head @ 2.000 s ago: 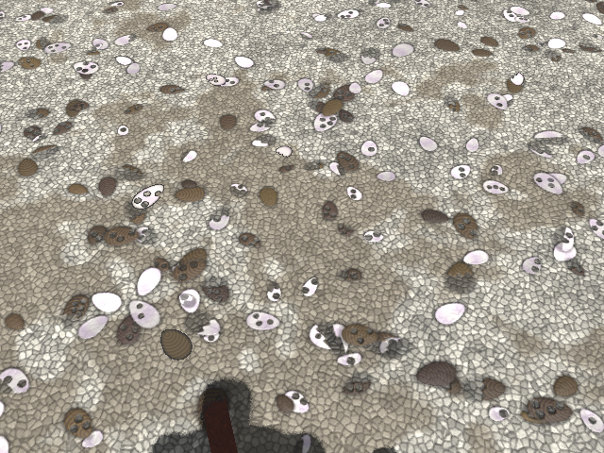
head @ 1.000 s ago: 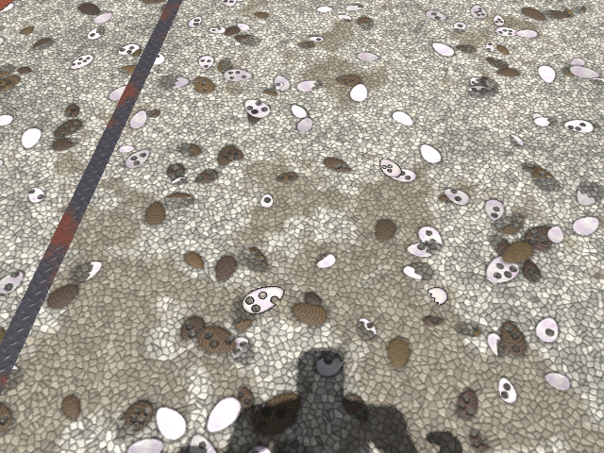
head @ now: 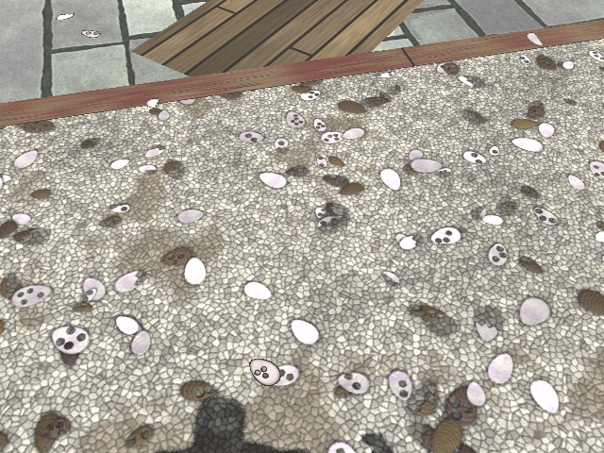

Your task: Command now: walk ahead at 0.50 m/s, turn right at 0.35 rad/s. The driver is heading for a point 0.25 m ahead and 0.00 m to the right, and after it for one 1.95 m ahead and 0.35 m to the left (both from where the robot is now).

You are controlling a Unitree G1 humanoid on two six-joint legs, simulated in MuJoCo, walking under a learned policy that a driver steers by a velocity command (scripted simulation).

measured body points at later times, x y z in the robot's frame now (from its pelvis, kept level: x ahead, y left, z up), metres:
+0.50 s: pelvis +0.25 -0.04 +0.01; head +0.27 -0.05 +0.46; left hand +0.39 +0.23 -0.08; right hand +0.33 -0.32 -0.12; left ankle +0.17 +0.10 -0.64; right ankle +0.29 -0.15 -0.73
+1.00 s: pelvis +0.49 +0.08 +0.00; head +0.52 +0.11 +0.45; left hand +0.49 +0.38 -0.11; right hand +0.72 -0.12 -0.09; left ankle +0.51 +0.16 -0.73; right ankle +0.48 -0.11 -0.64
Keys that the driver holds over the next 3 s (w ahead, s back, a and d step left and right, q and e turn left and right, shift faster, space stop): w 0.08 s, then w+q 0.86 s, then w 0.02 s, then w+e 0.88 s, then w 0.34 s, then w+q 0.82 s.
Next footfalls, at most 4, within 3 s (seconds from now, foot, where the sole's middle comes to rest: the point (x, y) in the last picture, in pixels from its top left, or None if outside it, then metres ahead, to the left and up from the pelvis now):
0.36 right None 0.33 -0.15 -0.77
0.86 left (233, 427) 0.55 0.18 -0.77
1.42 right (278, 287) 0.92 0.09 -0.77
1.88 left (197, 218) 1.16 0.34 -0.77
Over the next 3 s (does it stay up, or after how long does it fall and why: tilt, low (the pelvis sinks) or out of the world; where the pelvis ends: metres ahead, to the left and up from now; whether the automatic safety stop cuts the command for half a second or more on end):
stays up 1.61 0.26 -0.01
